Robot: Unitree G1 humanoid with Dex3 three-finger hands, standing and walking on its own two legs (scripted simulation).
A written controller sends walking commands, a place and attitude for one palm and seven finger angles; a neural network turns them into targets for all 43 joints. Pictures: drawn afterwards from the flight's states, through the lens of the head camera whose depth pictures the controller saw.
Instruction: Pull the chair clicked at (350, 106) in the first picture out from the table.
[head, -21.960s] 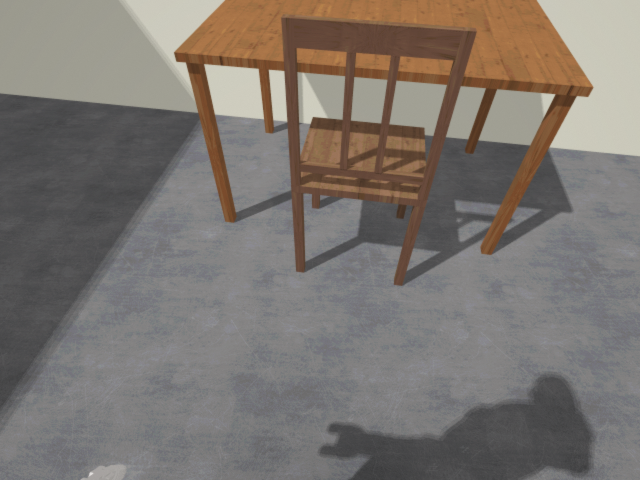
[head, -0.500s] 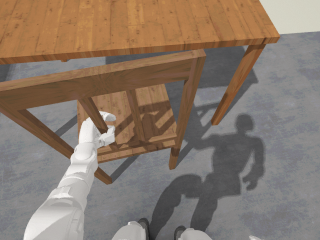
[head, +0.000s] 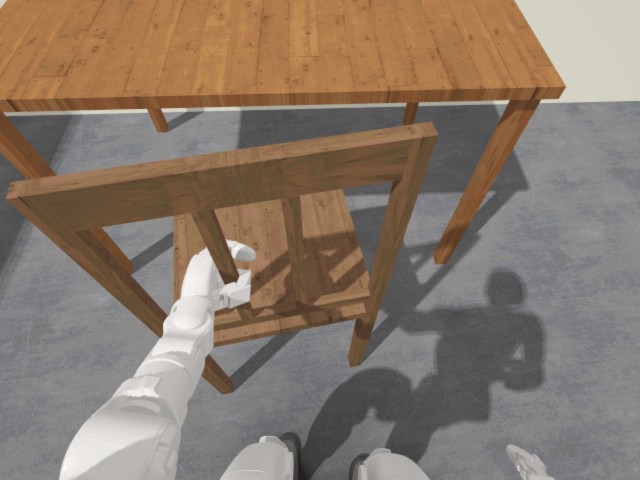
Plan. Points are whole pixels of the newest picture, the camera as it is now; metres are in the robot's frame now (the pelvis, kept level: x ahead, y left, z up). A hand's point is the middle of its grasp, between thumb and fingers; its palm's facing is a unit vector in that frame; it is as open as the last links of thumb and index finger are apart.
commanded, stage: step backward, pulling the chair out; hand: left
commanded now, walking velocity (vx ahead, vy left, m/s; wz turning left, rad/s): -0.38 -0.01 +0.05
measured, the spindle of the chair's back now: (229, 272) +0.39 +0.14 -0.05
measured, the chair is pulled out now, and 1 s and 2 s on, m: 0.16 0.25 0.34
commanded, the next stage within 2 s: none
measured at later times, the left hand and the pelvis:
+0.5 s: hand (237, 298) +0.35 +0.13 -0.05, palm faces -0.05 -0.99 -0.16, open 5.4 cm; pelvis -0.04 +0.02 +0.00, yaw +1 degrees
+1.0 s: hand (228, 349) +0.28 +0.13 -0.05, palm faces +0.01 -0.99 -0.17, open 5.4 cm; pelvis -0.10 +0.00 +0.00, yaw +3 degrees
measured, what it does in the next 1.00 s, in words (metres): walks backwards: left foot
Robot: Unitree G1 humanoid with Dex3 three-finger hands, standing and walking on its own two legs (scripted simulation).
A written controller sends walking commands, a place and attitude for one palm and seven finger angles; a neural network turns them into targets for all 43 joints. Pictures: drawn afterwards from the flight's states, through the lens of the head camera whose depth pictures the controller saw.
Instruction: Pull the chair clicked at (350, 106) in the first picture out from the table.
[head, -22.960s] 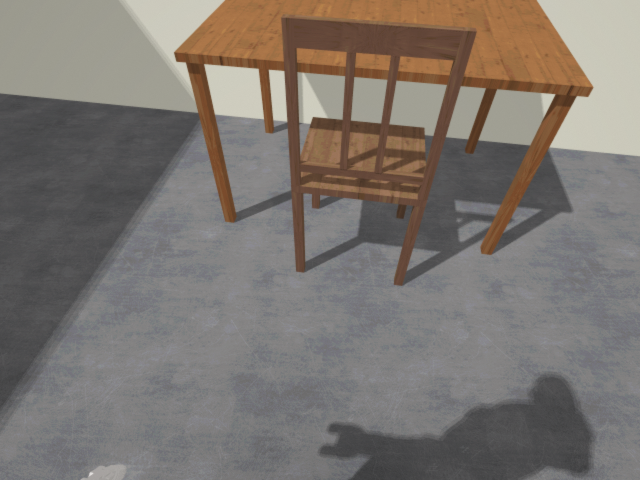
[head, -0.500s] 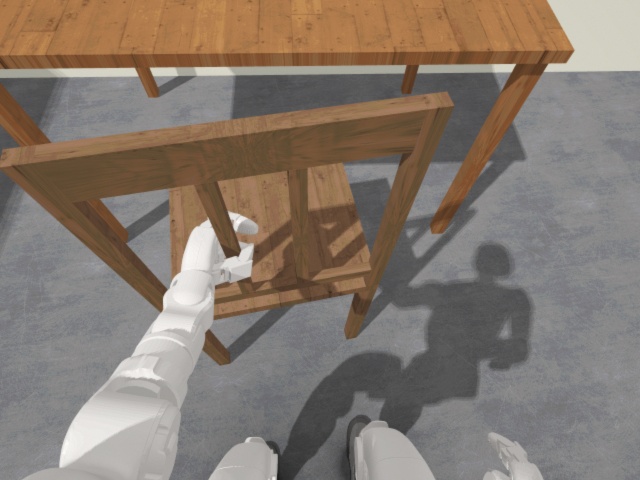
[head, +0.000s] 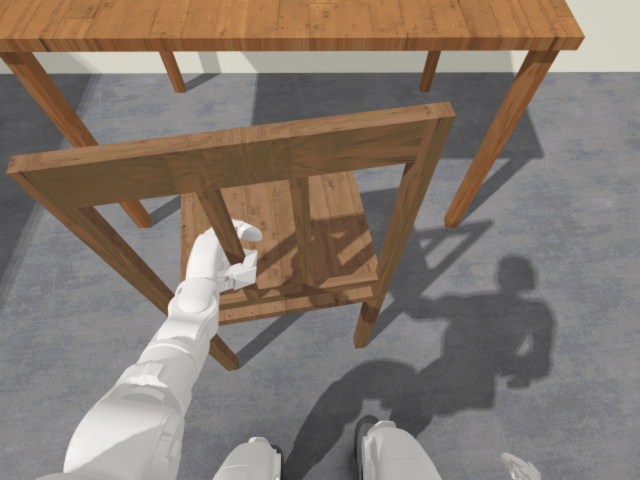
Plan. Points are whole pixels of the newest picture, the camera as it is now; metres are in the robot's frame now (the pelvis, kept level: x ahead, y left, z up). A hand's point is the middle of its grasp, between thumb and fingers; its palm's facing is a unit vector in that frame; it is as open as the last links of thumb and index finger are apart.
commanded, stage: step backward, pulling the chair out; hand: left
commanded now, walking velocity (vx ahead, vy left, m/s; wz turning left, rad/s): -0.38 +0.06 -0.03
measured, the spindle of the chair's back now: (235, 253) +0.41 +0.13 -0.05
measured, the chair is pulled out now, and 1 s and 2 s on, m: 0.25 0.34 0.50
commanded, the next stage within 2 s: stop walking, hand still on the chair in 1.92 s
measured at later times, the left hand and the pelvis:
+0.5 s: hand (237, 307) +0.33 +0.12 -0.05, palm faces +0.00 -0.98 -0.19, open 5.4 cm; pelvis -0.05 +0.01 -0.01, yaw -1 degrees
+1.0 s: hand (233, 327) +0.30 +0.12 -0.05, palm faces -0.02 -0.98 -0.18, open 5.4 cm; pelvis -0.11 +0.01 +0.00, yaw -1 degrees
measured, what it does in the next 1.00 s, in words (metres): walks backwards: left foot, then right foot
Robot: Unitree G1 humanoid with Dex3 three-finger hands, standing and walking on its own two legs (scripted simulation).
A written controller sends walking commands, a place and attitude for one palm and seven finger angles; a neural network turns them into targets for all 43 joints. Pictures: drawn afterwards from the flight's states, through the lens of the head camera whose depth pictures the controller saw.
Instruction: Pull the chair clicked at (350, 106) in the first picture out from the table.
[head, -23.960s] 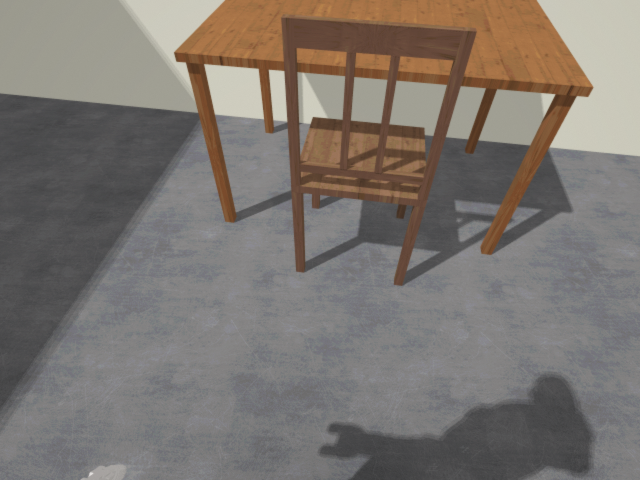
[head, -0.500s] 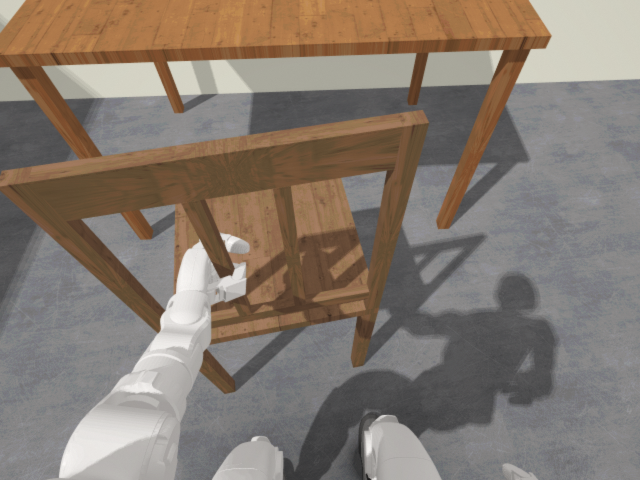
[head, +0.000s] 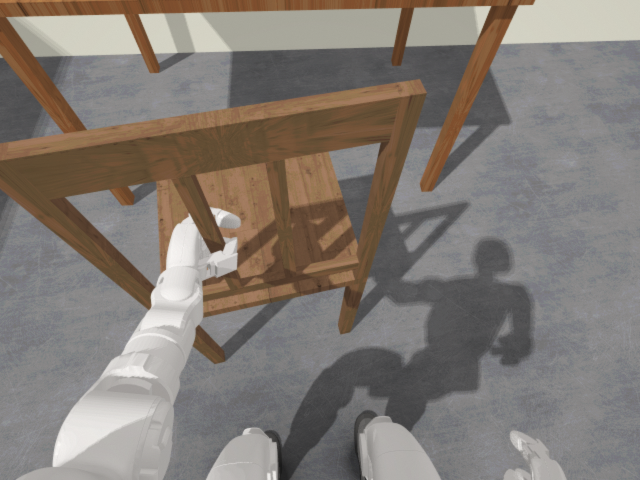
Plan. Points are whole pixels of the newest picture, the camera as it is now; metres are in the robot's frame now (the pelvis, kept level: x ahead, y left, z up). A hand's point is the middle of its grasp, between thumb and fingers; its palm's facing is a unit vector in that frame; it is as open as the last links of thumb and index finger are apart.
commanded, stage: step backward, pulling the chair out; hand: left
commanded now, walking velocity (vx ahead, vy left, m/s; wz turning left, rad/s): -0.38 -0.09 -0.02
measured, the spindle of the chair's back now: (215, 241) +0.43 +0.14 -0.05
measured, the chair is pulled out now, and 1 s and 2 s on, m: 0.34 0.50 0.54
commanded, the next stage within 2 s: stop walking, hand still on the chair in 0.92 s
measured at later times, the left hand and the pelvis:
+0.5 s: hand (218, 310) +0.32 +0.12 -0.05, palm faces +0.00 -0.98 -0.17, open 5.4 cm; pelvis -0.06 +0.00 +0.00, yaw -1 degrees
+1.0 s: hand (210, 375) +0.24 +0.13 -0.05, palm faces +0.01 -0.98 -0.17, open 5.3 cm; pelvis -0.13 -0.01 +0.00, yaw -3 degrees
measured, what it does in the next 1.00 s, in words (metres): walks backwards: left foot, then right foot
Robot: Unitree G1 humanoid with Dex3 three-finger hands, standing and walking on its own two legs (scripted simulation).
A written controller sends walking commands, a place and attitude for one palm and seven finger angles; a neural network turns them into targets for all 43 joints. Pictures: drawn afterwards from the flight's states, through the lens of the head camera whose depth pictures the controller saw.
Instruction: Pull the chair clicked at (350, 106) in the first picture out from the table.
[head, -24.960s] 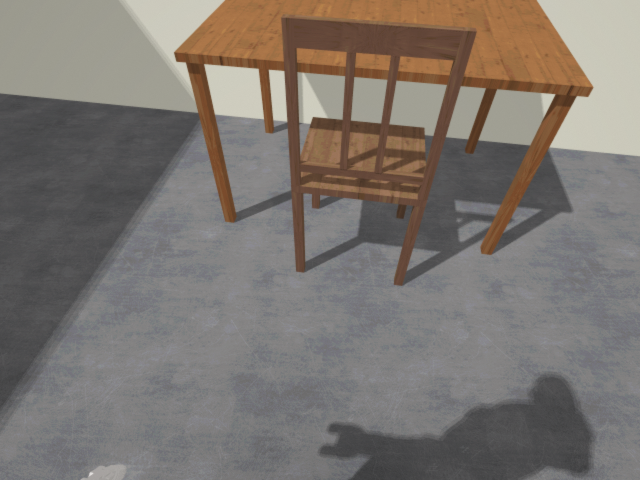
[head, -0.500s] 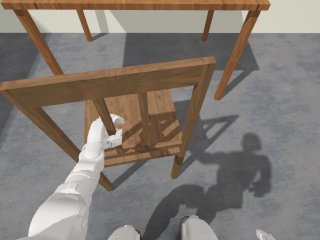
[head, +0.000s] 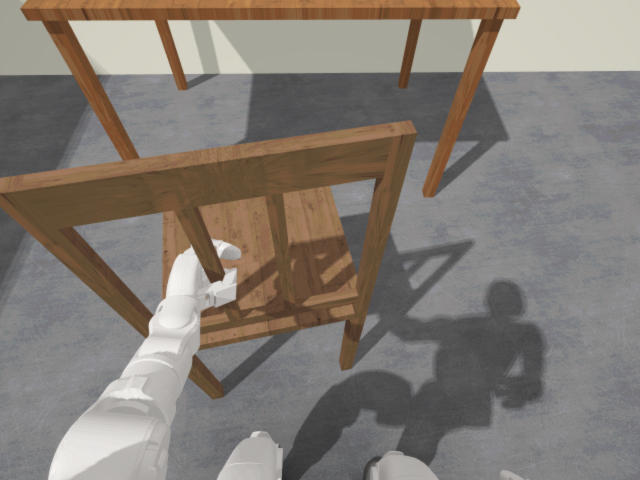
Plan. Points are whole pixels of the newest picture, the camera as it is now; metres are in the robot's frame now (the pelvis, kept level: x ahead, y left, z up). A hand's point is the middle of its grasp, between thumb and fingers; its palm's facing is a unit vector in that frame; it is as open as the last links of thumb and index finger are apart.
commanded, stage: stop walking, hand still on the chair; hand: left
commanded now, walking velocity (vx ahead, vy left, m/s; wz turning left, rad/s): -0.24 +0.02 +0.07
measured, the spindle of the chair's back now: (215, 272) +0.39 +0.18 -0.05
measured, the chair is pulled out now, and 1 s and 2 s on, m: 0.50 0.54 0.54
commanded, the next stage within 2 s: open the thumb and straighten the fingers in 0.98 s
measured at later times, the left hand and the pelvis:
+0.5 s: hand (222, 312) +0.32 +0.16 -0.05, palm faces +0.05 -0.98 -0.18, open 5.4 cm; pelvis +0.03 +0.01 +0.02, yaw -1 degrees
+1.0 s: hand (223, 310) +0.32 +0.16 -0.04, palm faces +0.09 -0.98 -0.17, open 5.4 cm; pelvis +0.06 +0.00 +0.02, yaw -1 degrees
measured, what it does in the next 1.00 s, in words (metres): shifts its weight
